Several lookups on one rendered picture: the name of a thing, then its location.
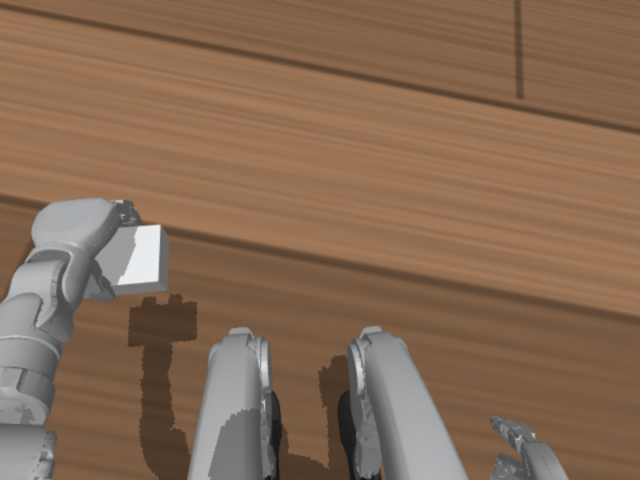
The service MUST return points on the left robot hand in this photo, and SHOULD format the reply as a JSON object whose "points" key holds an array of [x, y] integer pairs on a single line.
{"points": [[87, 224]]}

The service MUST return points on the right robot foot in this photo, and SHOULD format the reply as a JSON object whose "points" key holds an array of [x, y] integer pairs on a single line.
{"points": [[348, 436]]}

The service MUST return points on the left robot foot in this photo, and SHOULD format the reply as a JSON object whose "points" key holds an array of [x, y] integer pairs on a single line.
{"points": [[275, 437]]}

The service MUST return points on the left robot arm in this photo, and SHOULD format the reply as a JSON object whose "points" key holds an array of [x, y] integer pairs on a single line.
{"points": [[36, 320]]}

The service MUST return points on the small box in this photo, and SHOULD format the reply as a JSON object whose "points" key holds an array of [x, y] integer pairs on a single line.
{"points": [[136, 260]]}

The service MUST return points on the right robot hand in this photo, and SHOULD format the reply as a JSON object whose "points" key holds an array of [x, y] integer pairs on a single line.
{"points": [[538, 460]]}

